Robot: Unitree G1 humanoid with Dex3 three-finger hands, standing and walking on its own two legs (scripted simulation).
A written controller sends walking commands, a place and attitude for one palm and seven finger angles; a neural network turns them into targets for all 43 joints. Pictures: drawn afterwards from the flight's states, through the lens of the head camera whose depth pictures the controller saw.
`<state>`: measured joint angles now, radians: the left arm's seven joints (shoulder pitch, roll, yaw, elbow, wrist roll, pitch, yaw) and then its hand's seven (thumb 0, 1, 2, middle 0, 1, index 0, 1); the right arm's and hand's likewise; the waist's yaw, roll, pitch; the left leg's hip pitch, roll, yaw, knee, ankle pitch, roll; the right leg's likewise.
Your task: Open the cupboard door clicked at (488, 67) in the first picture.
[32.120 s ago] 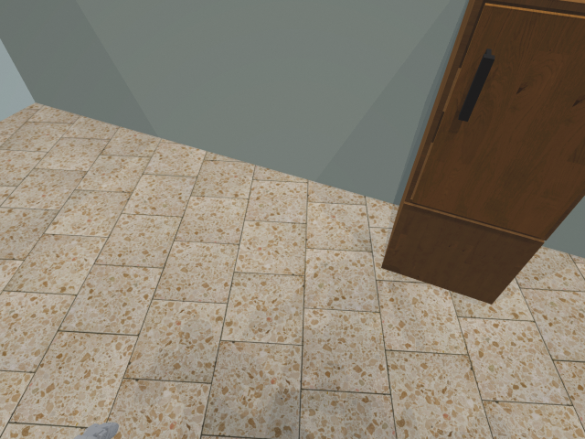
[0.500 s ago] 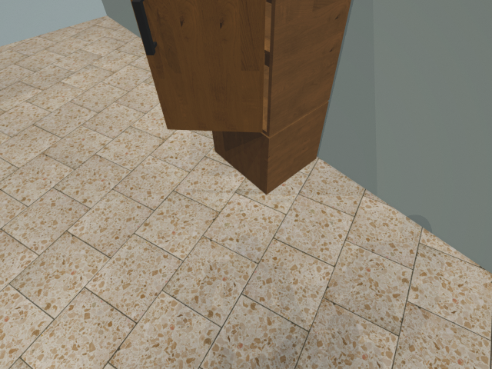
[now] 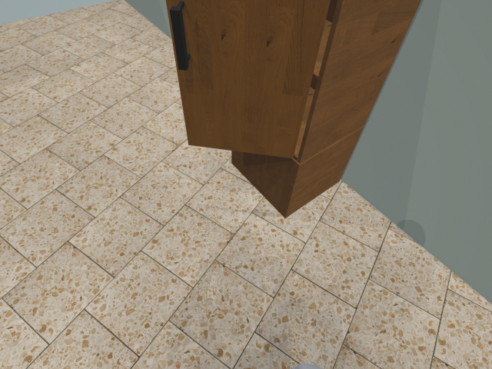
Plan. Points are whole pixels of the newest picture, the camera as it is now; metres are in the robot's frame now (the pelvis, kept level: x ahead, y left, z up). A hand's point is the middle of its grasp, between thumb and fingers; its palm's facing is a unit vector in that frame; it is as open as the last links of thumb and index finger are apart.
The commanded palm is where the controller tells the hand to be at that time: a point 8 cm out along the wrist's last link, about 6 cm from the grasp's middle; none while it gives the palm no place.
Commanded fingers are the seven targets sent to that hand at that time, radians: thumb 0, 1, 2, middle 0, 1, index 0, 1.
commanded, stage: take the last steps up to it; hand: left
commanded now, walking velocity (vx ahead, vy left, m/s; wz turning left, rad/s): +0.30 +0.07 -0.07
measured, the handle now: (182, 36) +0.86 +0.25 +0.09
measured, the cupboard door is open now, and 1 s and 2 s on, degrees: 45 45 45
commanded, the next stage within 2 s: come to a stop and stand still in 0.50 s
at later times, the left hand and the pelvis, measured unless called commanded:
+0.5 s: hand (156, 319) +0.22 +0.19 -0.15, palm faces +0.03 -0.98 -0.20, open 7.2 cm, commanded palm none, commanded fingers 0.00 0.90 0.90 -0.20 -0.30 -0.20 -0.30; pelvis +0.19 +0.01 +0.02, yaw -1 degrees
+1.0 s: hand (152, 253) +0.36 +0.24 -0.16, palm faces -0.03 -0.98 -0.22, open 7.4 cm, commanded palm none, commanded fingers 0.00 0.90 0.90 -0.20 -0.30 -0.20 -0.30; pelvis +0.27 +0.04 +0.01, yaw -4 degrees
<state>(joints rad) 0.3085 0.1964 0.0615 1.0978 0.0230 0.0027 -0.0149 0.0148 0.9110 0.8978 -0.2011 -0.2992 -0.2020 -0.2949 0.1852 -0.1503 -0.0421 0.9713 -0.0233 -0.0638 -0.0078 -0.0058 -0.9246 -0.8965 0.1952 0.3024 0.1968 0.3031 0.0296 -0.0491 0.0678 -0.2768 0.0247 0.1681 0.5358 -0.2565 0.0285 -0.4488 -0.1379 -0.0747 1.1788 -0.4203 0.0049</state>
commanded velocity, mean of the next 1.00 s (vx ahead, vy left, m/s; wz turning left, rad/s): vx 0.04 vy -0.03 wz -0.02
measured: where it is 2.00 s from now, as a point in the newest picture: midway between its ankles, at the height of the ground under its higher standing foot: (247, 359)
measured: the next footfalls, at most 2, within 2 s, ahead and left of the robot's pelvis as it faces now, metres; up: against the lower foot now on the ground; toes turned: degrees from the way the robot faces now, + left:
right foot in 0.24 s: +0.20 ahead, -0.10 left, +0.00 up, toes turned -9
left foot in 0.62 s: +0.33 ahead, +0.16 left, +0.00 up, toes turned -4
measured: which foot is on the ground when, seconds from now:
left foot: down 0.00-0.24, up 0.26-0.60, down 0.62-1.00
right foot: up 0.00-0.22, down 0.24-0.62, up 0.64-1.00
